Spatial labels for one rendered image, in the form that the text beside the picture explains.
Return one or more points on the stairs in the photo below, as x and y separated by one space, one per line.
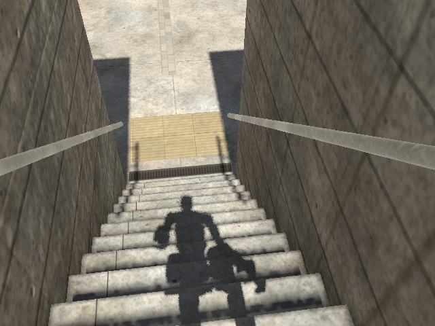
193 252

